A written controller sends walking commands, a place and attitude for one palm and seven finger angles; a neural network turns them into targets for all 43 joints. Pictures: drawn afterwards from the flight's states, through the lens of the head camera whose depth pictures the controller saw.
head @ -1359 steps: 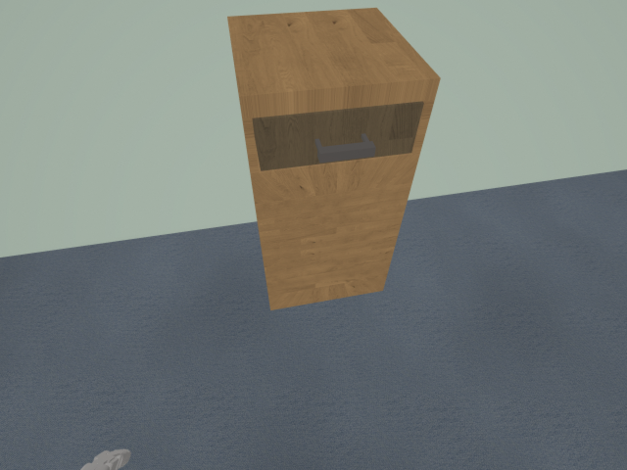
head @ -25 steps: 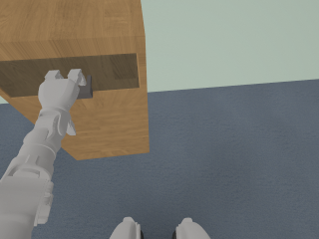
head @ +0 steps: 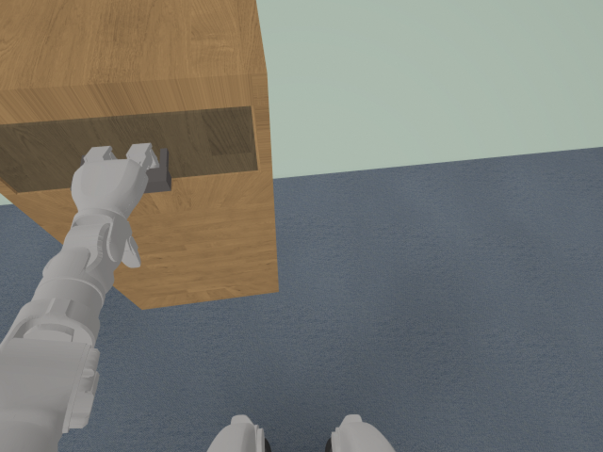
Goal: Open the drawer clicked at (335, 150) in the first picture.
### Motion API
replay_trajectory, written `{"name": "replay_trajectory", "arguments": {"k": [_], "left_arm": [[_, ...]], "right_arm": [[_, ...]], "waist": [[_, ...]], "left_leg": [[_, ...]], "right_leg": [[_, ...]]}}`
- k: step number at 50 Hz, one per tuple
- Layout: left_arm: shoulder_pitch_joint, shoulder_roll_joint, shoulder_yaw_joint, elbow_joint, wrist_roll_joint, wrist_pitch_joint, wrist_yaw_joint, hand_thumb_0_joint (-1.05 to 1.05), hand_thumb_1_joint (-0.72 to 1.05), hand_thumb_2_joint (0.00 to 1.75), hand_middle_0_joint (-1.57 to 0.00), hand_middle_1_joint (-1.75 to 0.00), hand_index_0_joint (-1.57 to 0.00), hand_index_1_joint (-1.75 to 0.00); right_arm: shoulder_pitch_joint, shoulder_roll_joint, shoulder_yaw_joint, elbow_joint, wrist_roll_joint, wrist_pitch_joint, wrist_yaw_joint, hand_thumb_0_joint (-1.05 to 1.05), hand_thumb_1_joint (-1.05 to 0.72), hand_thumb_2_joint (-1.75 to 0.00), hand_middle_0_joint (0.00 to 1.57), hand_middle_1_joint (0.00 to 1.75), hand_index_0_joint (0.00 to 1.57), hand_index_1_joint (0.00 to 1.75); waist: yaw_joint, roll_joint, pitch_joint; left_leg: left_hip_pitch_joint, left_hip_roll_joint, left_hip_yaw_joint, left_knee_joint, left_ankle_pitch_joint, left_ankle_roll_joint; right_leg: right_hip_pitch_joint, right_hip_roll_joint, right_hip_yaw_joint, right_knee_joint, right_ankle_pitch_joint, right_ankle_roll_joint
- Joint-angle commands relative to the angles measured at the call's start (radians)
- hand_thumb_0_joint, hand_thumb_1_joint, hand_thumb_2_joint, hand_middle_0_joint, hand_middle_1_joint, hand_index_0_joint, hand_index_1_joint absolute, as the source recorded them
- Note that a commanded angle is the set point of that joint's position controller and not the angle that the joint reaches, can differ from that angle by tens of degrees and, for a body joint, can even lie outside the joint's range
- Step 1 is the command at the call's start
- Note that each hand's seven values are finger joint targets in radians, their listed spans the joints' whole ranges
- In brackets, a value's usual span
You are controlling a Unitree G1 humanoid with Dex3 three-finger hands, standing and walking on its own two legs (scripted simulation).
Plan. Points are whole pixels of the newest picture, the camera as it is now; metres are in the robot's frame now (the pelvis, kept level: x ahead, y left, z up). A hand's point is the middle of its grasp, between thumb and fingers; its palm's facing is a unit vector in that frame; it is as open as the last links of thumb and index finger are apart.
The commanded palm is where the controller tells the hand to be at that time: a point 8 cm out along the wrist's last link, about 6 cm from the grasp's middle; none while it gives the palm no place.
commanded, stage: close the thumb around the handle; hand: left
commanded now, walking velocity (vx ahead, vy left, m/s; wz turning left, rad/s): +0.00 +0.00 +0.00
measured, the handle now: (124, 170) +0.51 +0.25 +0.01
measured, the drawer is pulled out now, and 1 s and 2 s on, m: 0.00 0.00 0.10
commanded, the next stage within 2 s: pull the drawer open in 0.74 s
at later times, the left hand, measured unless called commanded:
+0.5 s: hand (136, 204) +0.46 +0.23 -0.01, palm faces -0.12 -0.05 -0.99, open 8.3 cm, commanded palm +0.45 +0.23 +0.05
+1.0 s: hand (132, 204) +0.46 +0.24 -0.01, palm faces -0.10 -0.05 -0.99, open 5.7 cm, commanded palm +0.43 +0.23 +0.05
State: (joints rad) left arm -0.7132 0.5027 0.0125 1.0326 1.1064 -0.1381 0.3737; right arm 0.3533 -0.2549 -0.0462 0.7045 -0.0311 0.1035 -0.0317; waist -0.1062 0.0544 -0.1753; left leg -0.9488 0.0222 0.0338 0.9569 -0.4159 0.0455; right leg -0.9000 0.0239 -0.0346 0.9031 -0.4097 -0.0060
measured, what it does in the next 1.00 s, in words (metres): stands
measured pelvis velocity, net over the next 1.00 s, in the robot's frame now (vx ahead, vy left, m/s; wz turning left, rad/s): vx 0.02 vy -0.01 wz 0.00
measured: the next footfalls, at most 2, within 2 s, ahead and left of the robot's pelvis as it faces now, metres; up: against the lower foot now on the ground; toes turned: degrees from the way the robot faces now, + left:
none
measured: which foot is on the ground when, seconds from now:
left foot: down 0.00-1.00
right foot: down 0.00-1.00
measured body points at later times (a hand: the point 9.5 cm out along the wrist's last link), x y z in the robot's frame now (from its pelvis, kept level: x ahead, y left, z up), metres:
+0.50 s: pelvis +0.01 +0.00 +0.01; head +0.12 +0.00 +0.44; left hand +0.46 +0.23 +0.05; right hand +0.04 -0.27 -0.12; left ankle +0.01 +0.09 -0.68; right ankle +0.00 -0.12 -0.68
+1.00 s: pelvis +0.02 -0.01 +0.01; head +0.13 -0.01 +0.45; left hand +0.46 +0.24 +0.04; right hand +0.04 -0.28 -0.12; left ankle +0.01 +0.09 -0.68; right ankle +0.00 -0.12 -0.68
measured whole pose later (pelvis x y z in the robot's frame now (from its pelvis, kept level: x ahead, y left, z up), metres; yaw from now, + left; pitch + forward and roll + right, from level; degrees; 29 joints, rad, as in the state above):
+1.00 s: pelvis +0.02 -0.01 +0.01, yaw +0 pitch +23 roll -2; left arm -0.67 0.47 0.00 1.02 1.07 -0.05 0.39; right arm 0.33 -0.24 -0.05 0.72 -0.02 0.12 -0.02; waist -0.10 0.06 -0.17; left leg -0.88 0.03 0.03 0.90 -0.42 0.03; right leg -0.83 0.03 -0.03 0.85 -0.42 -0.02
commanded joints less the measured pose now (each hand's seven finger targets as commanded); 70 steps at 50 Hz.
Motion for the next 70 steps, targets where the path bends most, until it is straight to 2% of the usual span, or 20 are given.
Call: {"name": "replay_trajectory", "arguments": {"k": [1, 4, 9, 13, 19, 21, 27, 29, 36, 41, 44, 49, 53, 56, 60, 62, 64, 66, 68, 70], "left_arm": [[-0.404, 0.234, 0.089, -0.197, -0.004, 0.001, 0.111, 0.00, -0.50, 0.30, -0.30, -1.20, -0.30, -1.20], [-0.431, 0.204, 0.060, -0.199, -0.004, 0.052, 0.141, 0.00, -0.39, 0.35, -0.31, -1.21, -0.31, -1.21], [-0.452, 0.162, 0.009, -0.140, -0.020, 0.147, 0.114, 0.00, -0.11, 0.47, -0.33, -1.24, -0.33, -1.24], [-0.443, 0.198, 0.011, -0.104, -0.021, 0.160, 0.063, 0.00, 0.12, 0.56, -0.34, -1.27, -0.34, -1.27], [-0.394, 0.114, -0.041, -0.114, -0.019, 0.095, 0.016, 0.00, 0.45, 0.71, -0.37, -1.30, -0.37, -1.30], [-0.388, 0.113, -0.027, -0.149, -0.022, 0.058, 0.014, 0.00, 0.56, 0.76, -0.38, -1.31, -0.38, -1.31], [-0.364, 0.220, 0.076, -0.211, -0.005, 0.011, 0.078, 0.00, 0.90, 0.90, -0.40, -1.35, -0.40, -1.35], [-0.330, 0.183, 0.060, -0.188, -0.002, 0.033, 0.102, 0.00, 0.90, 0.90, -0.40, -1.35, -0.40, -1.35], [-0.397, 0.228, 0.073, -0.182, -0.021, 0.103, 0.107, 0.00, 0.90, 0.90, -0.40, -1.35, -0.40, -1.35], [-0.428, 0.181, 0.025, -0.149, -0.042, 0.109, 0.071, 0.00, 0.90, 0.90, -0.40, -1.35, -0.40, -1.35], [-0.350, 0.213, 0.051, -0.147, -0.042, 0.092, 0.051, 0.00, 0.90, 0.90, -0.40, -1.35, -0.40, -1.35], [-0.204, 0.148, 0.039, -0.217, -0.049, 0.040, 0.039, 0.00, 0.90, 0.90, -0.40, -1.35, -0.40, -1.35], [-0.058, 0.165, 0.080, -0.289, -0.039, 0.026, 0.062, 0.00, 0.90, 0.90, -0.40, -1.35, -0.40, -1.35], [-0.006, 0.111, 0.057, -0.350, -0.032, 0.039, 0.089, 0.00, 0.90, 0.90, -0.40, -1.35, -0.40, -1.35], [0.095, 0.108, 0.078, -0.437, -0.042, 0.080, 0.122, 0.00, 0.90, 0.90, -0.40, -1.35, -0.40, -1.35], [-0.222, 0.160, 0.069, -0.394, -0.021, 0.091, 0.139, 0.00, 0.90, 0.90, -0.40, -1.35, -0.40, -1.35], [-0.141, 0.133, 0.065, -0.334, -0.016, 0.109, 0.139, 0.00, 0.90, 0.90, -0.40, -1.35, -0.40, -1.35], [-0.158, 0.171, 0.091, -0.327, -0.017, 0.122, 0.139, 0.00, 0.90, 0.90, -0.40, -1.35, -0.40, -1.35], [-0.181, 0.104, 0.031, -0.318, -0.014, 0.131, 0.135, 0.00, 0.90, 0.90, -0.40, -1.35, -0.40, -1.35], [-0.210, 0.099, 0.025, -0.321, -0.019, 0.125, 0.127, 0.00, 0.90, 0.90, -0.40, -1.35, -0.40, -1.35]], "right_arm": [[0.110, -0.156, -0.066, -0.029, -0.009, -0.026, 0.005, 0.00, -0.90, -0.90, 0.20, 0.30, 0.20, 0.30], [0.116, -0.161, -0.071, -0.020, -0.008, -0.021, 0.018, 0.00, -0.90, -0.90, 0.20, 0.30, 0.20, 0.30], [0.121, -0.164, -0.068, -0.008, 0.000, -0.004, 0.020, 0.00, -0.90, -0.90, 0.20, 0.30, 0.20, 0.30], [0.114, -0.165, -0.054, -0.011, 0.007, 0.004, 0.007, 0.00, -0.90, -0.90, 0.20, 0.30, 0.20, 0.30], [0.106, -0.147, -0.053, -0.032, 0.009, -0.001, -0.003, 0.00, -0.90, -0.90, 0.20, 0.30, 0.20, 0.30], [0.106, -0.142, -0.058, -0.037, 0.005, -0.008, -0.003, 0.00, -0.90, -0.90, 0.20, 0.30, 0.20, 0.30], [0.101, -0.146, -0.059, -0.038, -0.007, -0.008, 0.005, 0.00, -0.90, -0.90, 0.20, 0.30, 0.20, 0.30], [0.097, -0.143, -0.064, -0.035, -0.008, -0.008, 0.011, 0.00, -0.90, -0.90, 0.20, 0.30, 0.20, 0.30], [0.104, -0.157, -0.066, -0.018, -0.002, 0.000, 0.013, 0.00, -0.90, -0.90, 0.20, 0.30, 0.20, 0.30], [0.105, -0.155, -0.061, -0.016, 0.006, -0.002, 0.006, 0.00, -0.90, -0.90, 0.20, 0.30, 0.20, 0.30], [0.101, -0.155, -0.056, -0.029, 0.008, 0.000, 0.001, 0.00, -0.90, -0.90, 0.20, 0.30, 0.20, 0.30], [0.081, -0.139, -0.063, -0.052, 0.008, 0.000, 0.006, 0.00, -0.90, -0.90, 0.20, 0.30, 0.20, 0.30], [0.056, -0.138, -0.067, -0.069, 0.007, 0.010, 0.013, 0.00, -0.90, -0.90, 0.20, 0.30, 0.20, 0.30], [0.036, -0.137, -0.074, -0.076, 0.007, 0.013, 0.022, 0.00, -0.90, -0.90, 0.20, 0.30, 0.20, 0.30], [0.018, -0.138, -0.079, -0.089, 0.010, 0.016, 0.029, 0.00, -0.90, -0.90, 0.20, 0.30, 0.20, 0.30], [0.036, -0.153, -0.072, -0.039, 0.004, 0.017, 0.015, 0.00, -0.90, -0.90, 0.20, 0.30, 0.20, 0.30], [0.029, -0.147, -0.072, -0.040, 0.002, 0.013, 0.017, 0.00, -0.90, -0.90, 0.20, 0.30, 0.20, 0.30], [0.014, -0.152, -0.069, -0.041, -0.001, 0.017, 0.013, 0.00, -0.90, -0.90, 0.20, 0.30, 0.20, 0.30], [0.017, -0.138, -0.070, -0.048, 0.006, 0.017, 0.014, 0.00, -0.90, -0.90, 0.20, 0.30, 0.20, 0.30], [0.017, -0.136, -0.071, -0.049, 0.005, 0.014, 0.012, 0.00, -0.90, -0.90, 0.20, 0.30, 0.20, 0.30]], "waist": [[-0.008, 0.052, -0.431], [-0.011, 0.100, -0.463], [-0.037, 0.043, -0.426], [-0.034, 0.031, -0.388], [-0.037, 0.005, -0.321], [-0.027, 0.024, -0.341], [0.008, 0.056, -0.430], [0.002, 0.037, -0.423], [-0.012, 0.023, -0.460], [-0.035, 0.014, -0.397], [-0.004, 0.000, -0.412], [0.030, 0.032, -0.420], [0.070, 0.030, -0.432], [0.063, 0.029, -0.406], [0.074, 0.005, -0.408], [-0.005, -0.002, -0.335], [0.017, 0.004, -0.314], [0.034, 0.017, -0.349], [0.028, 0.043, -0.360], [0.023, 0.023, -0.388]], "left_leg": [[0.396, -0.013, -0.071, -0.062, 0.377, -0.010], [0.439, -0.014, -0.073, -0.066, 0.412, -0.020], [0.457, -0.017, -0.067, -0.094, 0.415, -0.014], [0.428, -0.024, -0.053, -0.114, 0.386, -0.004], [0.411, -0.024, -0.053, -0.120, 0.358, 0.000], [0.428, -0.021, -0.054, -0.112, 0.381, -0.001], [0.393, -0.026, -0.050, -0.075, 0.423, -0.004], [0.392, -0.025, -0.044, -0.064, 0.437, -0.005], [0.402, -0.030, -0.039, -0.074, 0.441, -0.004], [0.407, -0.029, -0.041, -0.099, 0.397, 0.001], [0.391, -0.036, -0.036, -0.106, 0.385, 0.004], [0.429, -0.029, -0.022, -0.112, 0.453, 0.000], [0.432, -0.028, -0.015, -0.118, 0.516, -0.003], [0.468, -0.016, -0.025, -0.123, 0.579, -0.006], [0.502, -0.011, -0.024, -0.137, 0.616, -0.008], [0.462, -0.011, -0.038, -0.125, 0.526, -0.008], [0.459, -0.018, -0.034, -0.135, 0.496, -0.010], [0.475, -0.022, -0.038, -0.136, 0.499, -0.013], [0.511, -0.022, -0.042, -0.138, 0.513, -0.018], [0.525, -0.021, -0.044, -0.132, 0.512, -0.017]], "right_leg": [[0.090, 0.042, -0.006, -0.074, 0.249, -0.036], [0.086, 0.043, -0.013, -0.077, 0.263, -0.036], [0.129, 0.046, -0.016, -0.120, 0.283, -0.029], [0.175, 0.044, -0.004, -0.141, 0.301, -0.029], [0.159, 0.041, -0.003, -0.152, 0.279, -0.031], [0.155, 0.040, -0.002, -0.141, 0.291, -0.035], [0.176, 0.038, 0.006, -0.085, 0.345, -0.037], [0.172, 0.041, 0.004, -0.086, 0.360, -0.034], [0.223, 0.039, 0.010, -0.102, 0.397, -0.027], [0.205, 0.038, 0.007, -0.132, 0.351, -0.025], [0.250, 0.037, 0.015, -0.132, 0.363, -0.026], [0.275, 0.039, 0.013, -0.130, 0.417, -0.031], [0.328, 0.037, 0.017, -0.123, 0.486, -0.035], [0.308, 0.038, 0.007, -0.127, 0.493, -0.037], [0.348, 0.038, 0.004, -0.138, 0.522, -0.034], [0.258, 0.030, 0.000, -0.129, 0.469, -0.027], [0.248, 0.034, -0.008, -0.131, 0.417, -0.034], [0.256, 0.032, -0.003, -0.128, 0.405, -0.037], [0.233, 0.034, -0.012, -0.129, 0.387, -0.038], [0.240, 0.036, -0.009, -0.131, 0.391, -0.036]]}}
